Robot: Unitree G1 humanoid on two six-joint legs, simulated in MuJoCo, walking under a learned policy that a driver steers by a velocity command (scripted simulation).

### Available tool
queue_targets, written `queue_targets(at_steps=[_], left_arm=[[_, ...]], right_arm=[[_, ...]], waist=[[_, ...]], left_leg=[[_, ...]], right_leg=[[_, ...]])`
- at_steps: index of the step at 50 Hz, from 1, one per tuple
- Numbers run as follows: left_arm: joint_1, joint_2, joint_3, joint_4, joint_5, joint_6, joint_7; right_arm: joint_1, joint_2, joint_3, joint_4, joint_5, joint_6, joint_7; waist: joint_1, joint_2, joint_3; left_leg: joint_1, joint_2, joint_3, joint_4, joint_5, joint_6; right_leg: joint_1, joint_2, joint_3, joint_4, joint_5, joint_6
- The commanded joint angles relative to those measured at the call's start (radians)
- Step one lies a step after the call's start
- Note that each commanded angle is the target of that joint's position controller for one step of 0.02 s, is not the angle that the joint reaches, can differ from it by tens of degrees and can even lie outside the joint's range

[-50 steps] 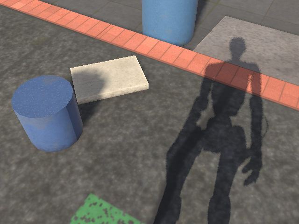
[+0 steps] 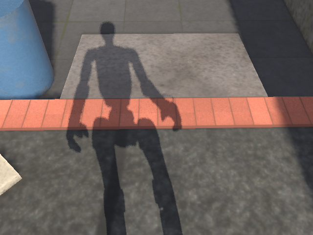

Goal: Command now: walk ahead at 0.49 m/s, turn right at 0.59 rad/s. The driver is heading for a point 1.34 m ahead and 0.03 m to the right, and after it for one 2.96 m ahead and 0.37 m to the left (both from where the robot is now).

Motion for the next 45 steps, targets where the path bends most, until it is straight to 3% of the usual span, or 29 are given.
queue_targets(at_steps=[1,4,6,9,12,14,16,17,18,19,20,21,22,23,24,25,27,30,35,40,43,44,45], left_arm=[[0.028,0.029,0.012,-0.083,-0.004,0.005,-0.006],[-0.042,0.026,0.009,-0.135,0.007,0.016,-0.005],[-0.079,0.023,0.004,-0.152,0.011,0.009,-0.011],[-0.181,0.011,-0.009,-0.179,0.014,-0.008,-0.031],[-0.289,0.013,-0.017,-0.219,0.01,-0.014,-0.049],[-0.324,0.031,-0.014,-0.246,0.008,-0.015,-0.056],[-0.288,0.06,-0.001,-0.25,0.013,-0.018,-0.059],[-0.182,0.089,0.017,-0.222,0.018,-0.02,-0.057],[-0.014,0.147,0.049,-0.167,0.02,-0.017,-0.048],[0.174,0.249,0.078,-0.138,0.023,-0.009,-0.028],[0.167,0.304,0.077,-0.137,0.027,-0.011,-0.033],[0.157,0.198,0.052,-0.141,0.026,-0.019,-0.039],[0.087,0.162,0.039,-0.145,0.025,-0.025,-0.04],[0.01,0.13,0.028,-0.154,0.023,-0.027,-0.044],[-0.043,0.099,0.021,-0.159,0.026,-0.029,-0.048],[-0.065,0.082,0.017,-0.159,0.032,-0.035,-0.048],[-0.064,0.087,0.021,-0.141,0.03,-0.051,-0.047],[-0.021,0.108,0.028,-0.104,0.03,-0.057,-0.033],[0.043,0.133,0.032,-0.056,0.024,-0.044,-0.013],[0.108,0.15,0.039,0.004,0.012,-0.03,-0.007],[0.086,0.167,0.045,0.018,0.009,-0.017,-0.001],[0.066,0.176,0.046,0.017,0.011,-0.012,0.001],[0.053,0.166,0.041,0.016,0.015,-0.004,0.002]], right_arm=[[0.031,-0.083,-0.023,-0.022,0.0,-0.014,0.004],[0.047,-0.126,-0.039,0.001,0.006,-0.021,0.005],[0.075,-0.141,-0.042,0.017,0.004,-0.016,0.005],[0.096,-0.157,-0.04,0.031,0.014,-0.004,0.006],[0.155,-0.185,-0.042,0.056,0.032,0.011,0.007],[0.184,-0.199,-0.044,0.077,0.04,0.026,0.007],[0.178,-0.215,-0.045,0.086,0.045,0.042,0.004],[0.161,-0.217,-0.043,0.088,0.046,0.049,0.002],[0.173,-0.189,-0.03,0.086,0.037,0.051,-0.003],[0.175,-0.129,-0.004,0.049,0.001,0.044,-0.004],[0.28,-0.029,0.025,0.04,0.012,0.016,0.009],[0.194,-0.146,-0.004,0.047,0.047,-0.002,0.015],[0.113,-0.16,-0.011,0.014,0.063,-0.008,0.016],[0.085,-0.144,-0.008,0.014,0.047,-0.005,0.008],[0.081,-0.136,-0.013,0.017,0.029,0.003,0.005],[0.109,-0.123,-0.014,0.022,0.028,0.017,0.007],[0.13,-0.092,-0.011,0.03,0.026,0.04,0.005],[0.045,-0.08,-0.01,0.0,0.013,0.052,-0.001],[-0.117,-0.051,0.002,-0.043,0.016,0.039,0.015],[-0.231,-0.063,0.006,-0.093,0.025,0.026,0.04],[-0.194,-0.091,-0.003,-0.096,0.024,0.018,0.052],[-0.131,-0.111,-0.013,-0.081,0.023,0.017,0.049],[0.01,-0.145,-0.035,-0.037,0.02,0.017,0.042]], waist=[[0.0,0.109,-0.042],[-0.001,0.081,-0.009],[-0.013,0.069,-0.01],[-0.043,0.066,0.011],[-0.08,0.076,0.038],[-0.079,0.093,0.049],[-0.036,0.119,0.021],[0.034,0.119,-0.043],[0.104,0.101,-0.147],[0.163,-0.069,-0.292],[0.069,-0.273,-0.413],[0.112,-0.124,-0.356],[0.092,-0.101,-0.219],[0.054,-0.023,-0.158],[0.021,-0.019,-0.112],[-0.011,-0.041,-0.107],[-0.035,-0.03,-0.089],[-0.025,-0.009,-0.032],[0.032,-0.023,0.02],[0.064,-0.031,0.06],[0.026,-0.051,0.03],[-0.012,-0.063,-0.012],[-0.082,-0.051,-0.096]], left_leg=[[0.16,0.284,-0.254,-0.26,0.037,0.17],[0.16,0.304,-0.165,-0.293,0.136,0.193],[0.183,0.294,-0.113,-0.295,0.179,0.193],[0.189,0.259,-0.025,-0.286,0.196,0.168],[0.237,0.278,-0.016,-0.269,0.148,0.156],[0.308,0.313,-0.029,-0.238,0.171,0.144],[0.352,0.326,-0.018,-0.149,0.345,0.123],[0.337,0.297,0.022,-0.012,0.507,0.099],[0.243,0.247,0.067,0.195,0.561,0.066],[-0.013,0.184,0.1,0.561,0.206,0.017],[-0.346,0.019,-0.029,0.849,-0.445,-0.019],[-0.448,0.068,-0.139,0.941,-0.428,-0.003],[-0.494,0.111,-0.121,0.926,-0.33,0.012],[-0.449,0.155,-0.113,0.87,-0.24,0.01],[-0.399,0.18,-0.115,0.809,-0.184,0.004],[-0.335,0.199,-0.125,0.779,-0.144,0.0],[-0.305,0.195,-0.117,0.735,-0.101,-0.015],[-0.389,0.194,-0.117,0.601,0.011,-0.039],[-0.378,0.151,-0.082,0.293,0.238,-0.038],[-0.39,0.122,-0.076,0.154,0.191,-0.003],[-0.304,0.094,-0.054,0.113,0.085,0.038],[-0.199,0.06,-0.023,0.103,0.062,0.056],[-0.009,0.021,0.01,0.09,0.07,0.081]], right_leg=[[-0.182,-0.121,0.029,-0.007,0.061,0.003],[-0.262,-0.141,0.031,-0.1,0.136,0.015],[-0.273,-0.134,0.034,-0.205,0.229,0.016],[-0.22,-0.109,-0.026,-0.417,0.36,0.007],[-0.19,-0.089,-0.082,-0.543,0.35,0.001],[-0.193,-0.076,-0.096,-0.596,0.268,-0.018],[-0.104,-0.037,-0.13,-0.651,0.19,-0.051],[0.059,0.003,-0.162,-0.705,0.223,-0.074],[0.314,0.025,-0.161,-0.7,0.255,-0.102],[0.628,-0.202,0.132,-0.682,0.32,-0.173],[0.844,-0.396,0.618,-0.853,0.139,-0.328],[0.79,-0.379,0.607,-0.909,0.103,-0.29],[0.664,-0.342,0.441,-0.912,0.192,-0.25],[0.527,-0.295,0.322,-0.926,0.293,-0.224],[0.421,-0.253,0.235,-0.958,0.35,-0.209],[0.358,-0.232,0.191,-0.993,0.362,-0.203],[0.306,-0.217,0.134,-1.044,0.418,-0.216],[0.31,-0.21,0.07,-1.083,0.468,-0.218],[0.341,-0.178,-0.016,-1.104,0.393,-0.174],[0.469,-0.236,-0.008,-1.053,0.373,-0.158],[0.53,-0.259,-0.005,-0.975,0.52,-0.13],[0.532,-0.243,-0.021,-0.899,0.683,-0.116],[0.499,-0.193,-0.06,-0.733,0.819,-0.091]])
Keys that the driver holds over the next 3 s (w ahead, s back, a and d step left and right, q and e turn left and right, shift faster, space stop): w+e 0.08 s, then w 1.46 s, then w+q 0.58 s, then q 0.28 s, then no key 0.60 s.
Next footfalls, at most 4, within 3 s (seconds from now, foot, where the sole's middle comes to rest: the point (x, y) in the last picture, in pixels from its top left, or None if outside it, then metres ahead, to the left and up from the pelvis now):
0.36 right None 0.34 -0.18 -0.77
0.92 left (163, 185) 0.69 0.00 -0.77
1.48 right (216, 136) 0.96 -0.27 -0.77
2.04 left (170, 94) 1.27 -0.05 -0.78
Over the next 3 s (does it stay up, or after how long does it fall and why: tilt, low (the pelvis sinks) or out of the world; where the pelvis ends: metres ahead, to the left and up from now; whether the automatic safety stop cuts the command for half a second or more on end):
stays up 1.40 -0.10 -0.04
